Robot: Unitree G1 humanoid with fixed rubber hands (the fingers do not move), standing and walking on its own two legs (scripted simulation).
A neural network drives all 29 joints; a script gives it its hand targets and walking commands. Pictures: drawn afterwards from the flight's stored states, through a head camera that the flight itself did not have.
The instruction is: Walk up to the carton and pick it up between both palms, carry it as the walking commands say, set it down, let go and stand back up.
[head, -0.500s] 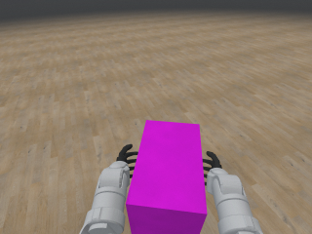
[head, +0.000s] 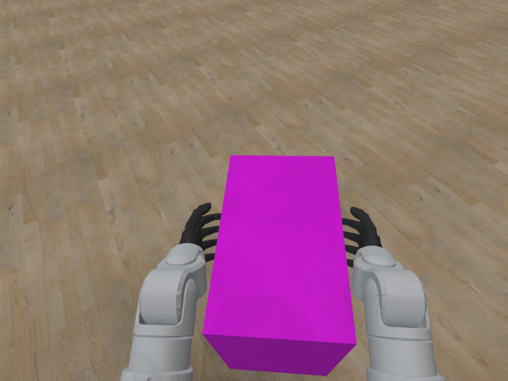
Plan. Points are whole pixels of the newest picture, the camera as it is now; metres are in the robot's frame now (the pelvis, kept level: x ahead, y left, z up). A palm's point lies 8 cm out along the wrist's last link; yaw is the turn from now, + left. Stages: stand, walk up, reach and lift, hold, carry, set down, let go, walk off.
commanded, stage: carry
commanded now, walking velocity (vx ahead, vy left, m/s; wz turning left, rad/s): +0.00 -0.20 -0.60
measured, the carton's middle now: (279, 267) +0.31 -0.01 +0.01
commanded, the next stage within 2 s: none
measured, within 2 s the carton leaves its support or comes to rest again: neither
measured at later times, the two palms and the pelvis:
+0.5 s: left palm (354, 306) +0.21 -0.10 +0.09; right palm out of the picture +0.15 -0.35 +0.09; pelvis -0.07 -0.16 -0.01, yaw -14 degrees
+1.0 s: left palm out of the picture +0.10 -0.34 +0.10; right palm out of the picture -0.03 -0.56 +0.10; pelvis -0.19 -0.31 +0.00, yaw -31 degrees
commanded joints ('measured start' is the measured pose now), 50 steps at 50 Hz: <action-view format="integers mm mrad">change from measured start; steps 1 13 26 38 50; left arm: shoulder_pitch -316 -326 -246 -347 -272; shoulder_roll -980 -940 -881 -958 -906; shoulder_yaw -542 -591 -471 -556 -516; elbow -394 -475 -375 -501 -404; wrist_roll -273 -325 -279 -305 -292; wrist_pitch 57 142 190 157 212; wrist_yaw -66 -46 -47 -52 -27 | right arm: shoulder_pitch -492 -329 -439 -391 -350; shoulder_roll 1013 932 941 970 868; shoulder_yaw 668 571 625 605 539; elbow -417 -431 -417 -474 -409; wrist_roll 454 374 424 410 388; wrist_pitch -8 45 99 63 106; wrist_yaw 158 112 118 127 117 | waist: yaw -15 -3 2 -9 24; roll -213 98 -356 109 130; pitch -415 -328 -272 -254 -274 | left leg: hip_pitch -72 549 -54 514 291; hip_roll -111 334 -103 460 143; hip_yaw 5 -115 -1 -326 175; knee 110 -501 260 -633 -70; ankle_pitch -176 741 -245 422 295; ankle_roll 9 173 -13 250 -19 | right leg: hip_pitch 400 -264 250 -291 214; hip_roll -222 -166 -255 -133 -53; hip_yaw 331 -23 458 -8 -83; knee -169 439 -319 503 -250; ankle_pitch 901 -88 526 -113 122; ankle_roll -168 40 -114 47 25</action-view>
